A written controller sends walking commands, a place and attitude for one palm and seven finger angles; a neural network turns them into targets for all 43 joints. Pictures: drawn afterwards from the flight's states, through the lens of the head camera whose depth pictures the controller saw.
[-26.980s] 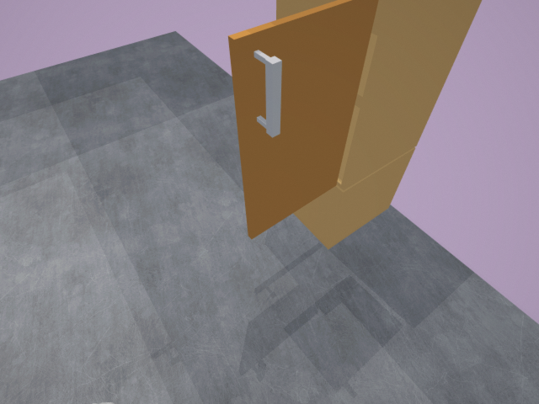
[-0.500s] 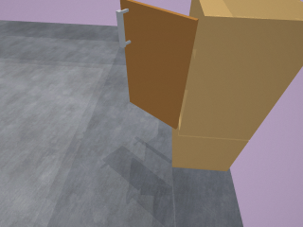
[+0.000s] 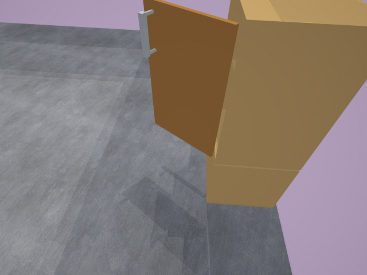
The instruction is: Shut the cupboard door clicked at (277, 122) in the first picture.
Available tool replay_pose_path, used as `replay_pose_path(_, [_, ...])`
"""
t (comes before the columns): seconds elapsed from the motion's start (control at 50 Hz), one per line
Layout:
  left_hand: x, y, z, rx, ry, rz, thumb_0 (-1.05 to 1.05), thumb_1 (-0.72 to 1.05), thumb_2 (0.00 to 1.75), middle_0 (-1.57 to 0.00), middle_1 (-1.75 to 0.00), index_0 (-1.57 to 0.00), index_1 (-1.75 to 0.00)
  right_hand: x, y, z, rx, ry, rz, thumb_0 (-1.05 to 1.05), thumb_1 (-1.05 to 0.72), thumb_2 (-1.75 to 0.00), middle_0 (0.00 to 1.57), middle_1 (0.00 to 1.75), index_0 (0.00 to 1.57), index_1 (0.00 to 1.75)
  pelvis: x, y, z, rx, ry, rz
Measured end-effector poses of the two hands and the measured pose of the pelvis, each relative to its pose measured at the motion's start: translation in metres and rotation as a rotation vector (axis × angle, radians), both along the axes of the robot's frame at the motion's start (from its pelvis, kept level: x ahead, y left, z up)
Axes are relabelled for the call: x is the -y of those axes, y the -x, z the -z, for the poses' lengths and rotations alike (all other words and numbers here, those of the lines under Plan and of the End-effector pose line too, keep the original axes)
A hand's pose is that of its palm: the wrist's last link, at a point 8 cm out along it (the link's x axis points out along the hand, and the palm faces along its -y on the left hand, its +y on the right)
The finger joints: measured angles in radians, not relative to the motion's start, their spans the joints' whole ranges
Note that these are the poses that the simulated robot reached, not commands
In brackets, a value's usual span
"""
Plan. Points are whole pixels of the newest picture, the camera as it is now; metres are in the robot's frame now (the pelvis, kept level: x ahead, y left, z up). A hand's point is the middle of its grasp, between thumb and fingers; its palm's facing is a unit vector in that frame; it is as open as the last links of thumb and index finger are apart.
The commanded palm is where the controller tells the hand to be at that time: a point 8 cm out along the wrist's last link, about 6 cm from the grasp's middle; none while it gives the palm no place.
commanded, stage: walk to a spot facing it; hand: left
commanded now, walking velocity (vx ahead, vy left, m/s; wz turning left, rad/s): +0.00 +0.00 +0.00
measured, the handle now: (148, 34) +0.85 +0.18 +0.14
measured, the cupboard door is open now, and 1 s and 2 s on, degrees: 56 56 56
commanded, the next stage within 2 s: none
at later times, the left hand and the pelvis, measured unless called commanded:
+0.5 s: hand out of the picture -0.01 +0.22 -0.21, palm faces +0.24 -0.95 -0.22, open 7.4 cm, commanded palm none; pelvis -0.01 +0.03 -0.03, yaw +13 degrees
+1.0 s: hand out of the picture -0.04 +0.19 -0.16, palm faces +0.49 -0.81 -0.31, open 7.4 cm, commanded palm none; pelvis +0.01 -0.02 +0.00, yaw +32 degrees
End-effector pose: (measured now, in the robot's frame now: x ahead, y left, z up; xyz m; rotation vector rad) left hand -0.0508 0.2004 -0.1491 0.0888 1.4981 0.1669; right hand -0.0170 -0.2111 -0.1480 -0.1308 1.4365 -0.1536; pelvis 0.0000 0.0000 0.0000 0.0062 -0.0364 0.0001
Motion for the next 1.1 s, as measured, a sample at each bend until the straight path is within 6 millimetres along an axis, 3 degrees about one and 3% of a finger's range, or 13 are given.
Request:
replay_pose_path(0.18, [-0.004, -0.004, 0.002, 0.013, -0.012, -0.017, 0.0, 0.9, 0.9, -0.2, -0.3, -0.2, -0.3, 0.001, 0.0, 0.003, -0.01, -0.005, -0.013, 0.01, -0.91, -0.9, 0.2, 0.3, 0.2, 0.3, 0.001, 0.002, 0.003, -0.001, 0.002, -0.025])
replay_pose_path(0.32, [-0.022, -0.005, 0.014, 0.051, -0.045, -0.085, 0.0, 0.9, 0.9, -0.21, -0.3, -0.2, -0.3, 0.006, -0.009, 0.01, -0.046, 0.013, -0.062, 0.01, -0.91, -0.9, 0.2, 0.3, 0.2, 0.3, -0.003, 0.003, 0.015, 0.007, 0.023, -0.108])
replay_pose_path(0.46, [-0.057, -0.019, 0.031, 0.119, -0.062, -0.157, 0.0, 0.9, 0.9, -0.21, -0.3, -0.2, -0.3, 0.006, -0.059, 0.012, 0.037, 0.077, -0.173, 0.01, -0.91, -0.9, 0.2, 0.3, 0.2, 0.3, -0.022, 0.001, 0.031, 0.019, 0.009, -0.211])
replay_pose_path(0.6, [-0.092, -0.053, -0.004, 0.258, -0.128, -0.184, 0.0, 0.9, 0.9, -0.2, -0.3, -0.2, -0.3, 0.0, -0.098, -0.008, 0.097, 0.089, -0.296, 0.01, -0.91, -0.9, 0.2, 0.3, 0.2, 0.3, -0.028, 0.012, 0.01, -0.025, 0.042, -0.289])
replay_pose_path(0.7, [-0.101, -0.065, -0.022, 0.34, -0.17, -0.218, 0.0, 0.9, 0.9, -0.2, -0.3, -0.2, -0.3, 0.001, -0.13, -0.021, 0.131, 0.088, -0.371, 0.01, -0.91, -0.9, 0.2, 0.3, 0.2, 0.3, -0.018, 0.012, 0.001, -0.057, 0.068, -0.354])
replay_pose_path(0.82, [-0.084, -0.052, -0.028, 0.343, -0.204, -0.278, 0.0, 0.9, 0.9, -0.2, -0.3, -0.2, -0.3, 0.014, -0.17, -0.021, 0.167, 0.075, -0.44, 0.01, -0.91, -0.9, 0.21, 0.3, 0.2, 0.3, 0.004, 0.005, 0.001, -0.072, 0.068, -0.439])
replay_pose_path(0.92, [-0.054, -0.012, -0.026, 0.265, -0.236, -0.352, 0.0, 0.9, 0.9, -0.2, -0.3, -0.2, -0.3, 0.021, -0.204, -0.009, 0.182, 0.051, -0.493, 0.01, -0.91, -0.9, 0.2, 0.3, 0.2, 0.3, 0.021, -0.004, 0.008, -0.075, 0.03, -0.503])
replay_pose_path(1.02, [-0.024, 0.024, -0.028, 0.16, -0.212, -0.442, 0.0, 0.9, 0.9, -0.21, -0.3, -0.2, -0.3, 0.007, -0.227, -0.012, 0.178, 0.016, -0.565, 0.01, -0.91, -0.9, 0.2, 0.3, 0.19, 0.3, 0.022, -0.014, 0.001, -0.07, -0.002, -0.57])
replay_pose_path(1.1, [-0.009, 0.046, -0.022, 0.132, -0.188, -0.523, 0.0, 0.9, 0.9, -0.21, -0.3, -0.2, -0.3, -0.019, -0.242, -0.01, 0.153, -0.003, -0.659, 0.01, -0.91, -0.9, 0.2, 0.3, 0.19, 0.3, 0.019, -0.018, 0.002, -0.063, -0.012, -0.642])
